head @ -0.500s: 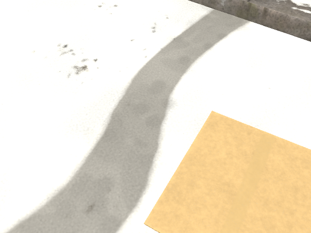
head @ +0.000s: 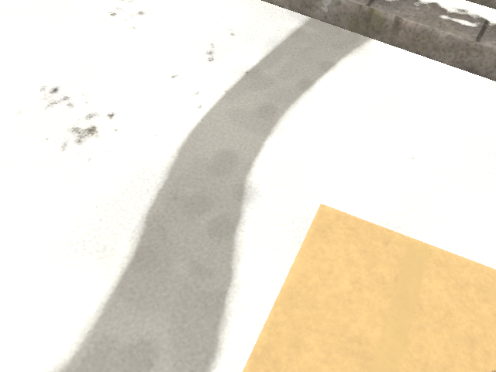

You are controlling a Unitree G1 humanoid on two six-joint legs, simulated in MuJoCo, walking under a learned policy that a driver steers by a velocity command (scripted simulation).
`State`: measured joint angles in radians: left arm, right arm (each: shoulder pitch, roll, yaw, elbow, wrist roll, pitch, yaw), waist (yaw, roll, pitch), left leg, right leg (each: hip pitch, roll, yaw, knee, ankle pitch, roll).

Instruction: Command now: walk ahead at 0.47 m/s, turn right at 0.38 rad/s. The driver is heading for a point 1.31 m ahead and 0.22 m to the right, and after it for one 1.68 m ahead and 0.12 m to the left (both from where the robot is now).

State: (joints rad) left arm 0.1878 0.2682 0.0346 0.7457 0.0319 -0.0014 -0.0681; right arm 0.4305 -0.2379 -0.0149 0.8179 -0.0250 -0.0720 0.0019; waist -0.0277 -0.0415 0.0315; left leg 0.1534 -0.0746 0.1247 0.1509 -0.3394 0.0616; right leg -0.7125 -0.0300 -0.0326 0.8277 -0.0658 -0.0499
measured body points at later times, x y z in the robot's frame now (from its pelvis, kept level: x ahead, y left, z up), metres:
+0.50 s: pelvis +0.28 -0.04 +0.02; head +0.31 -0.05 +0.46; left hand +0.37 +0.24 -0.10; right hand +0.43 -0.31 -0.07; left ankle +0.49 +0.08 -0.68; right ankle +0.20 -0.07 -0.73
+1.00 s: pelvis +0.57 -0.08 +0.01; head +0.61 -0.08 +0.46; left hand +0.85 +0.05 -0.08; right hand +0.43 -0.30 -0.11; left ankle +0.52 +0.03 -0.73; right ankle +0.65 -0.25 -0.68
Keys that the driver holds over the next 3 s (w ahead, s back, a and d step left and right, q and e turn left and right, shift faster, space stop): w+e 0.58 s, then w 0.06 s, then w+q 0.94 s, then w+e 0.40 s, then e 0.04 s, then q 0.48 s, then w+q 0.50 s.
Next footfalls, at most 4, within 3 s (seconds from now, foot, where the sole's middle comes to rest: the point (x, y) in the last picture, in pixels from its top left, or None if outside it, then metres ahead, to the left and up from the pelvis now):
0.10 right None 0.24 -0.08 -0.76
0.64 left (241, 338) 0.55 0.01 -0.77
1.10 right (331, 268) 0.76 -0.26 -0.76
1.64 left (256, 197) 1.03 -0.05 -0.77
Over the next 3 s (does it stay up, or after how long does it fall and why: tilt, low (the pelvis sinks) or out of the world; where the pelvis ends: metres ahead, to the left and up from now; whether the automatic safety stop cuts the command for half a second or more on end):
stays up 1.36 -0.05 0.01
